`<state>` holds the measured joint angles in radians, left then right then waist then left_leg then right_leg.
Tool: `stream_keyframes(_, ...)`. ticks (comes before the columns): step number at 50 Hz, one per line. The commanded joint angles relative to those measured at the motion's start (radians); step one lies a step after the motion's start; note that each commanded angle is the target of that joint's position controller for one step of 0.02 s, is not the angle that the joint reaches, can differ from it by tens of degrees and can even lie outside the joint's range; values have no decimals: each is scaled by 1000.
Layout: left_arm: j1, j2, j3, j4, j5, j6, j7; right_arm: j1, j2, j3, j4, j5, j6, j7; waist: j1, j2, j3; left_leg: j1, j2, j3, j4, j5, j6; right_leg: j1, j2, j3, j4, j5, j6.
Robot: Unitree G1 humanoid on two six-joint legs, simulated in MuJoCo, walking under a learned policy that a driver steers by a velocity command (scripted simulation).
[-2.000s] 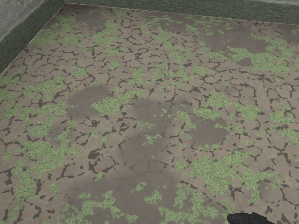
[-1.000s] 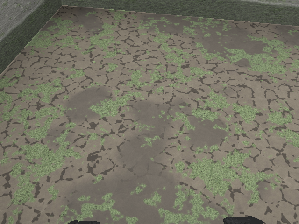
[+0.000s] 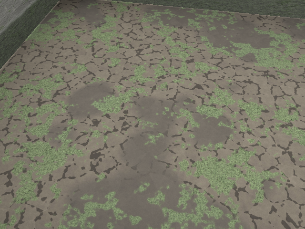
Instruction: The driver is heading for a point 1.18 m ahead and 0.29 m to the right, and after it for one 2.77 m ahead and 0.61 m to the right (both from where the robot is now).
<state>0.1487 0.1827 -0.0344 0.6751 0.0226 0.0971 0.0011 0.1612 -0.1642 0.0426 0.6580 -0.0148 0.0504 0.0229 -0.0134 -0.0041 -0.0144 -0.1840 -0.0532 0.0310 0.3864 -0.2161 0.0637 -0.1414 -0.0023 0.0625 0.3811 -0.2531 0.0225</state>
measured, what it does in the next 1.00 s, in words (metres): stands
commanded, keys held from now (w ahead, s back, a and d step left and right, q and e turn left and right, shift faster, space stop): w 1.00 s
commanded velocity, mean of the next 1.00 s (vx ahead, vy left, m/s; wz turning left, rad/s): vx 0.38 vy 0.00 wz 0.00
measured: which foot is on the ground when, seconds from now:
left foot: down 0.00-1.00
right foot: down 0.00-1.00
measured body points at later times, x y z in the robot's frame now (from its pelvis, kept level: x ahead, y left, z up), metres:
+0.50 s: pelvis +0.00 +0.00 -0.02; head +0.00 +0.00 +0.43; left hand +0.20 +0.20 -0.10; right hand +0.20 -0.20 -0.10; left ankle -0.01 +0.08 -0.74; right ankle -0.03 -0.14 -0.74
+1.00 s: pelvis -0.01 +0.00 -0.02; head -0.02 +0.00 +0.43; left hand +0.20 +0.19 -0.10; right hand +0.18 -0.19 -0.10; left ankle -0.01 +0.08 -0.74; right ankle -0.03 -0.14 -0.74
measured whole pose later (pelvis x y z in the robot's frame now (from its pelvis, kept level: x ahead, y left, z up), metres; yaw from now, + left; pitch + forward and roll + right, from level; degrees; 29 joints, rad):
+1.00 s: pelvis -0.01 +0.00 -0.02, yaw -1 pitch -1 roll -1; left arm 0.08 0.14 -0.05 0.60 0.03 0.09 0.00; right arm 0.13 -0.13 0.07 0.57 -0.01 0.05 0.01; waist -0.02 0.01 -0.02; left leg -0.30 -0.03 0.05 0.68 -0.36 0.06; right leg -0.25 0.02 0.07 0.66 -0.39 0.02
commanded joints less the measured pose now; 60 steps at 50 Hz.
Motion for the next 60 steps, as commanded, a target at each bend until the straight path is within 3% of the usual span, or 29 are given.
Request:
stream_keyframes(1, -49, 60, 13, -75, 1, -13, 2, -46, -57, -13, -79, -3, -16, 0, -1, 9, -84, 58, 147, -132, -68, 232, 24, 1, -68, 68, -57, 123, -22)
stream_keyframes(3, -79, 45, 5, -75, 2, -12, 5, -69, -38, -4, -84, -5, -19, 3, -5, 4, -57, 32, 135, -129, -95, 164, 12, 11, -63, 70, -70, 114, -20)
stream_keyframes(9, -87, 54, 3, -88, 3, -13, 13, -84, -52, -6, -101, 0, -26, 1, -1, 16, -57, 6, 106, -103, -22, 93, 27, -19, -25, 33, 23, 37, -31)
stream_keyframes(25, -136, 49, 6, -156, 8, -19, 13, -112, -44, 0, -167, -11, -24, -10, -12, 11, -78, -67, 101, -68, 162, 221, 13, -38, -8, 24, 189, 179, -33)
stream_keyframes(39, -173, 37, 11, -175, 6, -18, 8, -130, -34, 5, -180, -10, -28, -7, -12, 21, -92, -102, 113, -66, 181, 206, 7, -54, 2, 23, 227, 143, -23)
stream_keyframes(46, -186, 27, 9, -183, 5, -19, 5, -137, -25, 9, -188, -10, -30, -4, -12, 22, -88, -123, 118, -70, 173, 150, 4, -77, 5, 28, 226, 94, -19)
stream_keyframes(47, -132, 18, 9, -157, 1, -28, 7, -87, -37, 7, -171, 4, -28, -20, 7, 28, -142, -113, 129, -117, 108, -68, 8, -31, 24, 15, 218, -87, -17)
stream_keyframes(48, -153, 10, 3, -162, 1, -30, 5, -123, -45, 6, -183, 11, -23, -23, 11, 45, -55, -165, 133, -136, 76, -130, 9, -64, 29, 10, 216, -84, -15)
stream_keyframes(49, -160, 9, 1, -162, 3, -32, 4, -136, -47, 6, -191, 12, -19, -25, 12, 50, -29, -185, 137, -146, 61, -165, 9, -72, 29, 13, 216, -82, -15)
stream_keyframes(52, -147, 12, -1, -156, 5, -39, 3, -131, -44, 7, -198, 7, -15, -25, 10, 41, -12, -191, 125, -136, 63, -179, 5, -80, 23, 22, 207, -66, -20)
stream_keyframes(53, -189, 28, -1, -181, 5, -35, 3, -172, -28, 11, -217, -1, -20, -10, -9, 17, 16, -177, 107, -79, 144, 43, 0, -121, 1, 41, 202, 108, -23)
stream_keyframes(54, -170, 40, 5, -175, 8, -34, 4, -134, -22, 10, -206, -16, -26, -5, -19, -3, -50, -130, 102, -62, 174, 83, -1, -106, -9, 56, 198, 134, -30)
stream_keyframes(55, -111, 31, 5, -147, 3, -43, 9, -67, -31, 7, -178, -8, -28, -20, -5, -9, -125, -97, 102, -87, 131, -96, -2, -53, 7, 43, 188, -53, -32)
stream_keyframes(56, -129, 20, -1, -154, 1, -45, 8, -98, -36, 6, -184, -2, -25, -24, 0, 3, -55, -129, 101, -92, 118, -116, -4, -83, 13, 39, 182, -60, -32)
stream_keyframes(57, -186, 31, -2, -183, 1, -36, 6, -158, -28, 8, -210, -9, -26, -11, -17, 2, 1, -144, 100, -60, 174, 75, -5, -131, -7, 55, 189, 126, -33)
stream_keyframes(58, -171, 42, 5, -178, 4, -33, 5, -130, -22, 8, -201, -19, -28, -7, -23, -7, -55, -112, 101, -52, 192, 107, -5, -111, -11, 61, 196, 143, -37)
stream_keyframes(60, -158, 39, 5, -179, 6, -30, 5, -114, -20, 8, -192, -21, -31, -6, -21, 3, -81, -105, 101, -46, 202, 132, -6, -100, -8, 54, 205, 151, -33)
Velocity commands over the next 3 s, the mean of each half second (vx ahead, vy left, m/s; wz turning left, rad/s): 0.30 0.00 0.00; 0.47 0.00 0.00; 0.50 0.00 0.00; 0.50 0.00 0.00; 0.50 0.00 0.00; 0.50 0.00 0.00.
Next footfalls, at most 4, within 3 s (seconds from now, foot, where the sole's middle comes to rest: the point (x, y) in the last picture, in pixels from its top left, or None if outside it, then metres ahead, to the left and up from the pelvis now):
none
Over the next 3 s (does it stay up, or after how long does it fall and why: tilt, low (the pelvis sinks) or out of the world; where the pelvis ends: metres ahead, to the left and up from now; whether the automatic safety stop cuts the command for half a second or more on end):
stays up -0.01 0.00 -0.03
